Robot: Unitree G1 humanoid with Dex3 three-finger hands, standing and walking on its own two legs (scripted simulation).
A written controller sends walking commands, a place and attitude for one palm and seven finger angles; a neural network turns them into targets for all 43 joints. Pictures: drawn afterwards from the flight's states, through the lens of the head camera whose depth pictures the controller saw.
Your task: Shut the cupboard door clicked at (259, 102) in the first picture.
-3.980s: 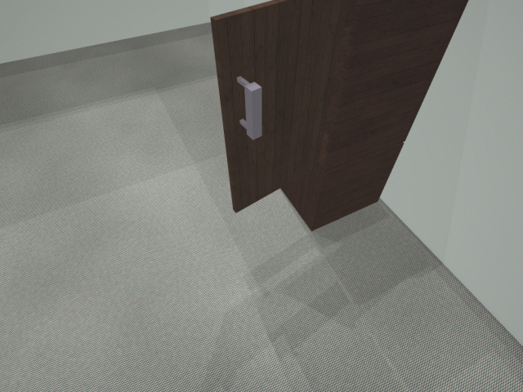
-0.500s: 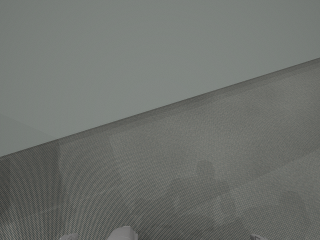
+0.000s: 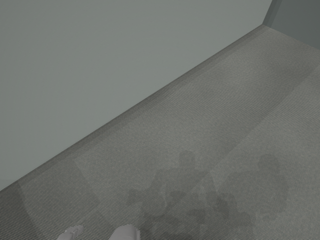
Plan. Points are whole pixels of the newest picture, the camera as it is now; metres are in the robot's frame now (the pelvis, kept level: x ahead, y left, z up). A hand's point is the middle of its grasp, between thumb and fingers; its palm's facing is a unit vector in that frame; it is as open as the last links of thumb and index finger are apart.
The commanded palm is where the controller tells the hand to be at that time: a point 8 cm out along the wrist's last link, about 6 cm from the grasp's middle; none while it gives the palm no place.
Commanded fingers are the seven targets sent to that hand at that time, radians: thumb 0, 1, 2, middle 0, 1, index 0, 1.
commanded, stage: walk around to get in front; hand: left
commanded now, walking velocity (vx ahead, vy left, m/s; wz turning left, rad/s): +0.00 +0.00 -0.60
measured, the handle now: out of the picture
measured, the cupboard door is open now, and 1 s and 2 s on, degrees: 99 99 99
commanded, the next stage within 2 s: walk to a spot facing it in 1.32 s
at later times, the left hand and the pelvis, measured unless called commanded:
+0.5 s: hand (110, 215) +0.19 +0.16 -0.15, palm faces -0.32 -0.92 -0.23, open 7.4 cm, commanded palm none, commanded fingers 0.00 0.90 0.90 -0.20 -0.30 -0.20 -0.30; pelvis +0.03 -0.01 +0.00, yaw -19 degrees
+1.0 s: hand (156, 155) +0.38 +0.04 -0.15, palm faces -0.61 -0.78 -0.17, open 7.4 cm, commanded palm none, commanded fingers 0.00 0.90 0.90 -0.20 -0.30 -0.20 -0.30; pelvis +0.18 -0.06 +0.02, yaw -37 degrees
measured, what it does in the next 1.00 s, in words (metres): walks ahead, turning right: left foot, then right foot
